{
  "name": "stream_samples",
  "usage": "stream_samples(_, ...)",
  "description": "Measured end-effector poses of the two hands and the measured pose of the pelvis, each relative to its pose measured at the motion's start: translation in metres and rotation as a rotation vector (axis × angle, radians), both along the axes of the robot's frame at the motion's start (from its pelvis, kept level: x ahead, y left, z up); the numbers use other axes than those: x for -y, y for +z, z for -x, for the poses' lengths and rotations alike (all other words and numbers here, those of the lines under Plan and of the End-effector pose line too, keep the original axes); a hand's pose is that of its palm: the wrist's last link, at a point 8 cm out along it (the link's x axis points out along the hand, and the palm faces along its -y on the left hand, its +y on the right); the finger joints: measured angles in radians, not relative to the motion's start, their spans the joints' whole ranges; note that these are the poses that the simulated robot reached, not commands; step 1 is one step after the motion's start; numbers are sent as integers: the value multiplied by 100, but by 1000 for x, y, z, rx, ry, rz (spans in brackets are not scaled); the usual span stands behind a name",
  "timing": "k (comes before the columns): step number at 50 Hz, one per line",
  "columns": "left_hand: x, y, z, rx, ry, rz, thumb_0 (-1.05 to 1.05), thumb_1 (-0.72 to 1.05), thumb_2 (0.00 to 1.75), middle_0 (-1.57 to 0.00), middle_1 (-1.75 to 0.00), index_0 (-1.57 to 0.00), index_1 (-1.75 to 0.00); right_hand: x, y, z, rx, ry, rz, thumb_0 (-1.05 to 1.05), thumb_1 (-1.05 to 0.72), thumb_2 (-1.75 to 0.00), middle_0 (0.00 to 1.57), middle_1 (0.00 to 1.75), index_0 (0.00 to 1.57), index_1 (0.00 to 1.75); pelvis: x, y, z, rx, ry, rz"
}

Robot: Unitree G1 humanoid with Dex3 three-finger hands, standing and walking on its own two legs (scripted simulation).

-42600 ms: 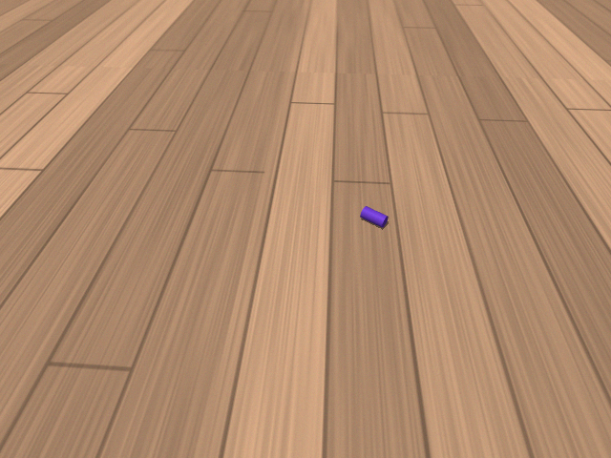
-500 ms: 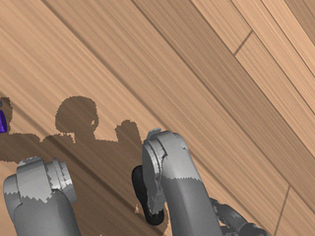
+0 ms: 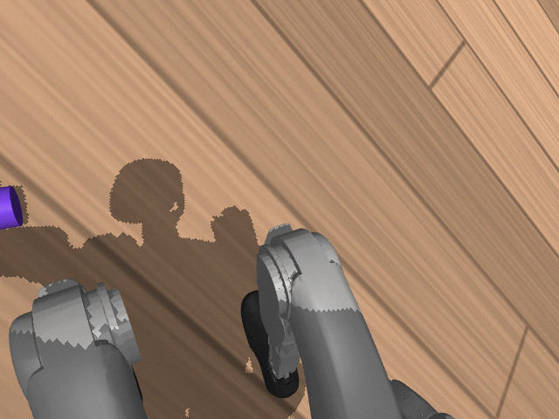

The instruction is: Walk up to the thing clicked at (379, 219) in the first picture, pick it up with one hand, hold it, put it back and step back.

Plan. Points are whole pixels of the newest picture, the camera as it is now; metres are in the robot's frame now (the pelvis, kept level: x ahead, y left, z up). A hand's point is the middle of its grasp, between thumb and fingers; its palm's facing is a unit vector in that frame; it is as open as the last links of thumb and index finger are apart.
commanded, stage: close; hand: left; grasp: from above
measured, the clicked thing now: out of the picture +0.42 +0.32 -0.27
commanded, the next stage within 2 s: settle in 0.64 s
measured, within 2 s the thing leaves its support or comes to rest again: leaves its support in 1.06 s
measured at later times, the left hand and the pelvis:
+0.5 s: hand out of the picture +0.41 +0.32 -0.24, palm faces -0.42 -0.13 -0.90, open 8.6 cm; pelvis +0.00 +0.00 +0.00, yaw +0 degrees
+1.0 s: hand out of the picture +0.41 +0.33 -0.24, palm faces -0.43 -0.12 -0.90, open 8.3 cm; pelvis +0.00 +0.00 -0.01, yaw +0 degrees
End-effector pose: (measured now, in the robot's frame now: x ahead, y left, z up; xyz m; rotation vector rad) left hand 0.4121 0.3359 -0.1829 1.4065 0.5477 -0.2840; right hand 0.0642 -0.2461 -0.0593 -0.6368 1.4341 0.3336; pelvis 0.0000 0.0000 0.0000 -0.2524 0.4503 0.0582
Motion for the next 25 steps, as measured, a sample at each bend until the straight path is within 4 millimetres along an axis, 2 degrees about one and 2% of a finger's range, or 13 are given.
stream_samples(5, 7, 1, 9, 47, -48, 14, 2, 32, 25, -70, -36, -75, -33, 0, -1, -6, 29, 30, 10, 0, -90, -89, 20, 30, 20, 30, 2, -2, 4, 25, -3, -9)
stream_samples(12, 13, 2, 15, 106, -96, -43, 0, 34, 18, -76, -29, -78, -26, 12, 7, -10, 59, 39, 59, 0, -90, -89, 20, 30, 20, 30, 1, -1, 6, 31, -4, -15)
stream_samples(19, 17, 2, 11, 101, -50, -76, 1, 33, 14, -80, -22, -84, -21, 19, 20, -10, 70, 32, 65, 0, -90, -89, 20, 30, 20, 30, -1, 3, 5, 0, -5, -8)
stream_samples(25, 10, 0, 1, 86, 42, -49, 1, 30, 10, -81, -19, -88, -19, 19, 24, -9, 72, 34, 53, 0, -90, -89, 20, 30, 20, 30, -1, 3, 3, -12, -3, -6)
